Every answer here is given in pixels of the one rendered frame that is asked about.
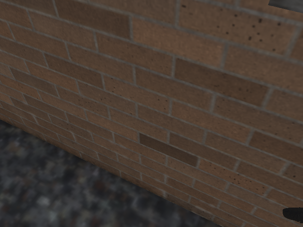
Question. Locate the right robot hand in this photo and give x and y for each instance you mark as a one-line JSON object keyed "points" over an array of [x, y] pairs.
{"points": [[293, 213]]}

